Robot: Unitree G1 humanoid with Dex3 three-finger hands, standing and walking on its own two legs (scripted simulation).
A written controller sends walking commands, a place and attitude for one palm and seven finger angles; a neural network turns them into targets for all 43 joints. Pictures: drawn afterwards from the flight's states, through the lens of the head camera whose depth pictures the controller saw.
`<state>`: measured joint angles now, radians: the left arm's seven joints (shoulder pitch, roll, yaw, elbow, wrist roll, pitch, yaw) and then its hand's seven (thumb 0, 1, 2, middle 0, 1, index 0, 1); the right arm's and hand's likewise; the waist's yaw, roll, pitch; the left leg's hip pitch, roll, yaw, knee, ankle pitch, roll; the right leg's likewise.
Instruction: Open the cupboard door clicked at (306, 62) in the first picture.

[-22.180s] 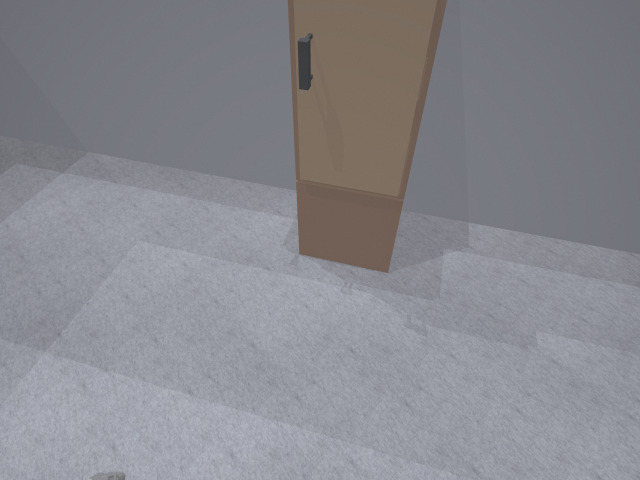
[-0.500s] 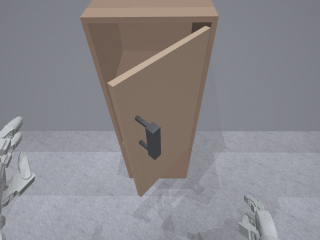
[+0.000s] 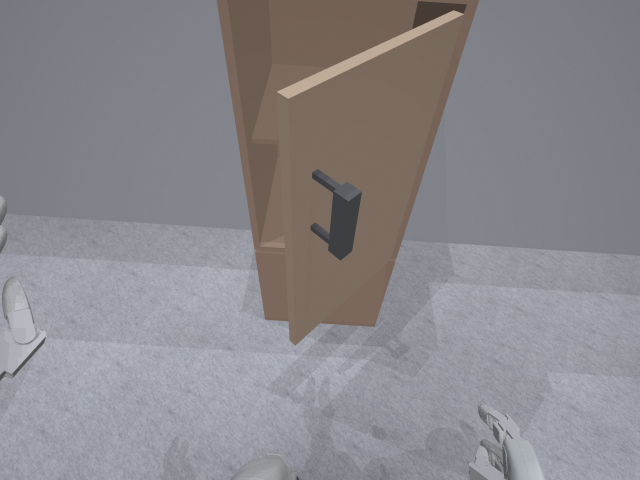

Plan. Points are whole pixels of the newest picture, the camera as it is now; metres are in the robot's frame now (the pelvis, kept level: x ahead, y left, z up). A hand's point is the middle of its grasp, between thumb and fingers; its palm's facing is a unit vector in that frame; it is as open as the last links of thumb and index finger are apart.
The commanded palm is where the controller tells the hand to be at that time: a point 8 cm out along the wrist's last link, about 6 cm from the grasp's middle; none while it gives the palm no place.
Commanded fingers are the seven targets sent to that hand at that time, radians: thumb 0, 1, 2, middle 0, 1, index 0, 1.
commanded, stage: step back with the hand held close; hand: left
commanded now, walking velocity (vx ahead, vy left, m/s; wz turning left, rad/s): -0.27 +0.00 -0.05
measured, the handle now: (331, 214) +0.44 +0.03 +0.08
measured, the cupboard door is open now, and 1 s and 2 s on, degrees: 48 48 48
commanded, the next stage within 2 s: stop stepping back and stand still in 0.36 s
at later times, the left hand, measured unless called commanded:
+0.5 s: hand (29, 409) +0.14 +0.23 +0.18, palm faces +0.27 -0.84 -0.48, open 7.4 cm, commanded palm +0.07 +0.28 +0.19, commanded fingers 0.00 0.90 0.90 -0.20 -0.30 -0.20 -0.30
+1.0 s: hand out of the picture +0.06 +0.25 +0.17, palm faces +0.36 -0.84 -0.42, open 7.4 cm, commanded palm +0.03 +0.29 +0.19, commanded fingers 0.00 0.90 0.90 -0.20 -0.30 -0.20 -0.30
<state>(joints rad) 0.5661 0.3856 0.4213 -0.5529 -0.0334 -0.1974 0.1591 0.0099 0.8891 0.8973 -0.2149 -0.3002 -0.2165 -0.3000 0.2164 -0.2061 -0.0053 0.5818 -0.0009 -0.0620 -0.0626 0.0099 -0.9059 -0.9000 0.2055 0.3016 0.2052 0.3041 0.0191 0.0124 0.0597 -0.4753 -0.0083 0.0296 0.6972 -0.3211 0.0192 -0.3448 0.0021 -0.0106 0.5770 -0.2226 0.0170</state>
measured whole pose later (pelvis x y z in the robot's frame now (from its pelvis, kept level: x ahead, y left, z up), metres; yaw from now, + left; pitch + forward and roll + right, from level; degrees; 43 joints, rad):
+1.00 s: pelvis -0.14 +0.00 +0.01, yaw -5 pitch -3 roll -4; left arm 0.59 0.40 0.37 -0.46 -0.05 -0.19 0.15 0.01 0.89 0.90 -0.22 -0.30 -0.22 -0.30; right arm 0.28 -0.23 -0.01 0.68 -0.01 -0.12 -0.09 0.01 -0.91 -0.90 0.20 0.30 0.20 0.30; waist 0.00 0.06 -0.03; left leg -0.39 0.01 -0.06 0.55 -0.11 0.01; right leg -0.06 0.08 -0.03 0.45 -0.34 -0.02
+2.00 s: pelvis -0.14 -0.01 +0.02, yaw -1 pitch -1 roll +0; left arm 0.40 0.14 0.00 1.18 0.00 0.02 0.04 0.00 0.91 0.90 -0.20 -0.30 -0.21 -0.30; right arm 0.31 -0.11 0.00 1.14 -0.02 0.03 -0.03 0.00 -0.91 -0.90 0.20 0.30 0.20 0.30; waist 0.00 0.03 0.05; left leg -0.29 -0.05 -0.06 0.41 -0.10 0.02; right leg -0.08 0.05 0.01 0.42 -0.31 -0.04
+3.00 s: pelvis -0.11 -0.02 +0.02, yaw -2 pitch -2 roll +1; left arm 0.34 0.13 0.00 1.14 0.00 0.00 0.05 0.00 0.91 0.90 -0.20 -0.30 -0.20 -0.30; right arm 0.25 -0.14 -0.01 1.15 -0.02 0.01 -0.05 0.00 -0.92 -0.90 0.20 0.30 0.20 0.30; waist 0.00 0.00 0.05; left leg -0.23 -0.04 -0.04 0.44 -0.18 0.01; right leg -0.01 0.06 0.03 0.39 -0.35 -0.06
